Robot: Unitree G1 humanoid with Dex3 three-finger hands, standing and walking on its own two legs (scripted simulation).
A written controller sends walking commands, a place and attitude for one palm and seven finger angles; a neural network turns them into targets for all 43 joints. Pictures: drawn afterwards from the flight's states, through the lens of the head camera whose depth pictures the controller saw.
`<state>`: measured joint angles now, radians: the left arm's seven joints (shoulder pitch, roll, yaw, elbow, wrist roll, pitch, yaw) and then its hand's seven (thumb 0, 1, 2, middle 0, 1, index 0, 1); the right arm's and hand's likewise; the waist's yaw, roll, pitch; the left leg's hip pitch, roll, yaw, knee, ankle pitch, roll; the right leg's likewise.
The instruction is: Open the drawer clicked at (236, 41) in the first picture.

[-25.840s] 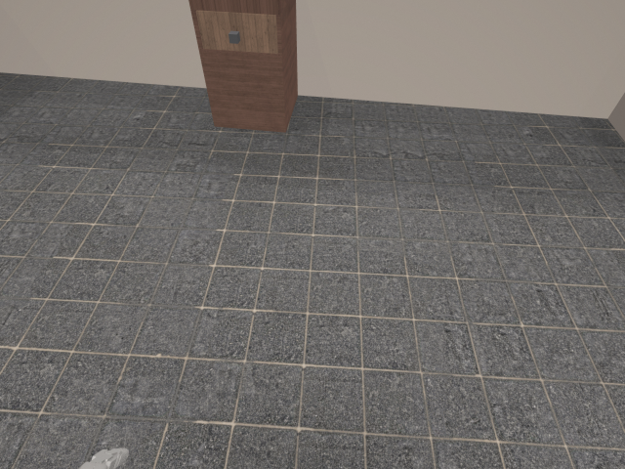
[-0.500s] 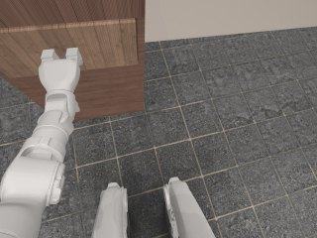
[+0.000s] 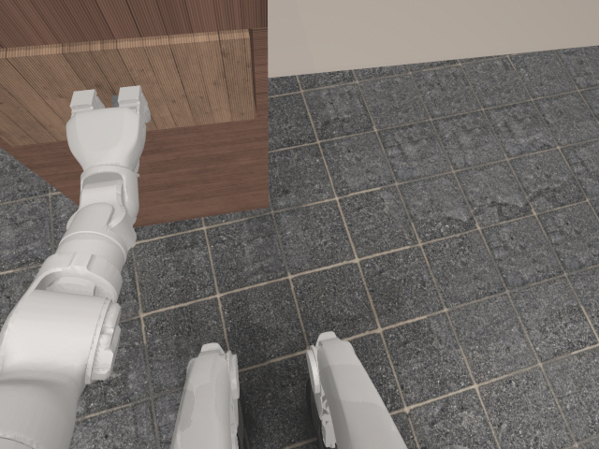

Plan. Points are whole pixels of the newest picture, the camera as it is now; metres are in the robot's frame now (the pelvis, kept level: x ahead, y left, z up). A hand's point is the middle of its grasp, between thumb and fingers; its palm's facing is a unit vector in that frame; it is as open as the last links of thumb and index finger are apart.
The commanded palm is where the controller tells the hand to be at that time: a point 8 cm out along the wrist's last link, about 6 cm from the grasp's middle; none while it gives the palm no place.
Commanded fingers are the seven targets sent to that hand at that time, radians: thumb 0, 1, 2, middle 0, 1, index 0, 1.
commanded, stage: close the thumb around the handle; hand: left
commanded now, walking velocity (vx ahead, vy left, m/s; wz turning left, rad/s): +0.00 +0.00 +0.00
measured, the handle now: (119, 119) +0.57 +0.21 -0.04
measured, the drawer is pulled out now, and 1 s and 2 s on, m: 0.01 0.10 0.22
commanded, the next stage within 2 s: pull the drawer open in 0.02 s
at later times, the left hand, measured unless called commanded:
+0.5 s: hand (126, 174) +0.49 +0.20 -0.06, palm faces -0.05 -0.01 -1.00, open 7.7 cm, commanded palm +0.46 +0.18 -0.01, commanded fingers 0.00 0.90 0.90 -0.40 -1.35 -0.40 -1.35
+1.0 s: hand (127, 215) +0.43 +0.19 -0.06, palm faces -0.05 -0.02 -1.00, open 7.7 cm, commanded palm +0.40 +0.18 -0.01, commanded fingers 0.00 0.90 0.90 -0.40 -1.35 -0.40 -1.35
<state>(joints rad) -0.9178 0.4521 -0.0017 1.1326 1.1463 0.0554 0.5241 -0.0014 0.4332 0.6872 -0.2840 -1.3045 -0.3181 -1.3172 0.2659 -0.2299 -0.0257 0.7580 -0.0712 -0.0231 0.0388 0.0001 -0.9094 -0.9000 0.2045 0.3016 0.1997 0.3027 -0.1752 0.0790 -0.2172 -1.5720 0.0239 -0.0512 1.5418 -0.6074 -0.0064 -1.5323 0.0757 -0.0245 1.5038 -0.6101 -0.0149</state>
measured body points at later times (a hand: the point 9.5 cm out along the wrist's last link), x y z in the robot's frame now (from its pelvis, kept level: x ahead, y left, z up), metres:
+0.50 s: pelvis +0.01 +0.00 +0.01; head +0.19 +0.00 +0.43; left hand +0.49 +0.19 +0.00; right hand +0.04 -0.26 -0.13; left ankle +0.03 +0.12 -0.55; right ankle +0.03 -0.11 -0.55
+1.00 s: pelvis +0.01 -0.01 +0.03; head +0.17 -0.01 +0.45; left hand +0.43 +0.19 +0.00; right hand +0.09 -0.26 -0.12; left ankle +0.03 +0.12 -0.55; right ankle +0.03 -0.11 -0.55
